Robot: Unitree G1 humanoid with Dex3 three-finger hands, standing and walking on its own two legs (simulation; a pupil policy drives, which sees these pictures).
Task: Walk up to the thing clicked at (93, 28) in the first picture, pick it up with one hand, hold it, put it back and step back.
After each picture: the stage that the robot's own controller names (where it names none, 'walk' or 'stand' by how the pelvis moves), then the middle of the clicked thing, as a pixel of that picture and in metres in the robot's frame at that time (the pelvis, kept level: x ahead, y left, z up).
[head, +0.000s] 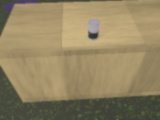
stand; (93, 30) +0.80 -0.06 -0.10
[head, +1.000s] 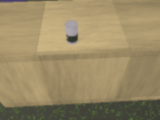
walk; (71, 32) +0.71 +0.09 -0.07
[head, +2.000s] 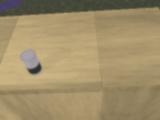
stand; (32, 63) +0.50 +0.27 -0.08
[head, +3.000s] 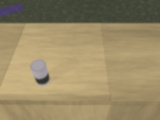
stand; (40, 73) +0.47 +0.21 -0.09
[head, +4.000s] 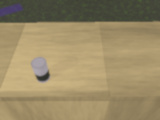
stand; (41, 70) +0.49 +0.21 -0.10
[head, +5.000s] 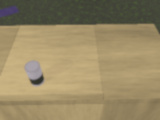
stand; (35, 73) +0.48 +0.23 -0.11
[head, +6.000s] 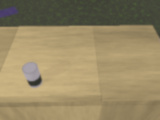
stand; (32, 75) +0.47 +0.24 -0.11
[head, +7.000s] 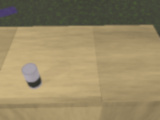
stand; (32, 76) +0.46 +0.25 -0.11
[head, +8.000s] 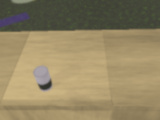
rise first; (43, 79) +0.46 +0.22 -0.10
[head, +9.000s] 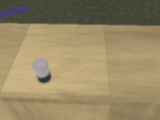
go down; (42, 72) +0.48 +0.22 -0.10
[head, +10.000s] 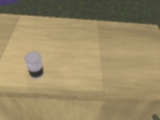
go down; (35, 65) +0.49 +0.21 -0.08
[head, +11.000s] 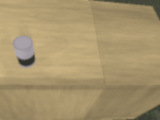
go down; (25, 52) +0.48 +0.20 -0.03
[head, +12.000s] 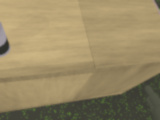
close in; out of the picture +0.48 +0.22 +0.00
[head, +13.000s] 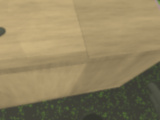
close; out of the picture +0.52 +0.22 +0.03
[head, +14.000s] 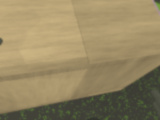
lift; out of the picture +0.49 +0.23 +0.02
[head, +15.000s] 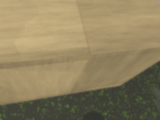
lift; out of the picture +0.51 +0.23 +0.03
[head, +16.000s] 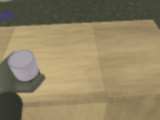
lift; (27, 71) +0.33 +0.17 +0.14
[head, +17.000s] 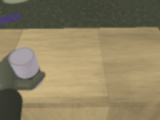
hold; (27, 69) +0.33 +0.18 +0.14
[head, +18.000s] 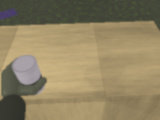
hold; (30, 76) +0.33 +0.17 +0.10
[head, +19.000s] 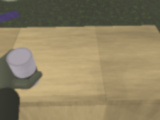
crouch; (24, 69) +0.34 +0.18 +0.13
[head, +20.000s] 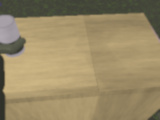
crouch; (9, 37) +0.45 +0.21 +0.14
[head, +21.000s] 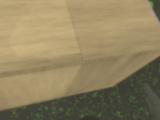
lower; out of the picture +0.52 +0.24 +0.02
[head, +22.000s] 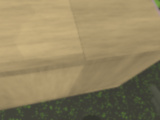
lower; out of the picture +0.51 +0.23 +0.02
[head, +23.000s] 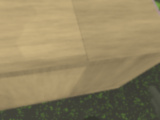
lower; out of the picture +0.51 +0.23 +0.02
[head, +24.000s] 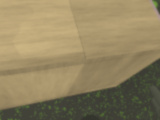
lower; out of the picture +0.51 +0.24 +0.02
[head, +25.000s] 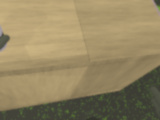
loosen; out of the picture +0.50 +0.21 +0.02
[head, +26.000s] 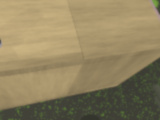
withdraw; out of the picture +0.50 +0.21 +0.02
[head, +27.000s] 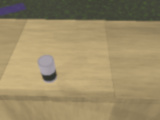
sink last; (47, 69) +0.47 +0.18 -0.05
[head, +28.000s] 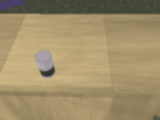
stand; (45, 65) +0.47 +0.19 -0.05
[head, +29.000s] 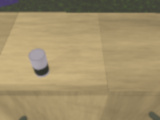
stand; (39, 63) +0.48 +0.20 -0.04
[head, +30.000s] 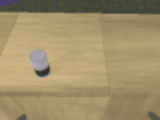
stand; (40, 64) +0.47 +0.19 -0.04
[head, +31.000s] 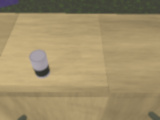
stand; (40, 64) +0.47 +0.19 -0.04
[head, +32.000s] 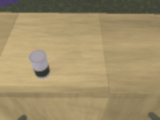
stand; (40, 65) +0.47 +0.19 -0.04
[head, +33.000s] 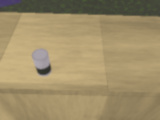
stand; (42, 63) +0.49 +0.19 -0.06
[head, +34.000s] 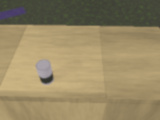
walk; (45, 72) +0.49 +0.19 -0.10
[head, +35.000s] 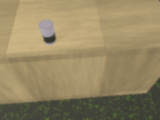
walk; (48, 32) +0.65 +0.21 -0.09
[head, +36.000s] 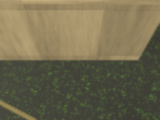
walk; out of the picture +1.02 +0.15 -0.07
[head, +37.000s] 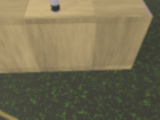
stand; (54, 3) +1.08 +0.20 -0.09
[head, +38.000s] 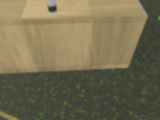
stand; (51, 4) +1.10 +0.22 -0.11
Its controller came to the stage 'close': yes
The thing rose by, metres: 0.22
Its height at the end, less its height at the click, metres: +0.00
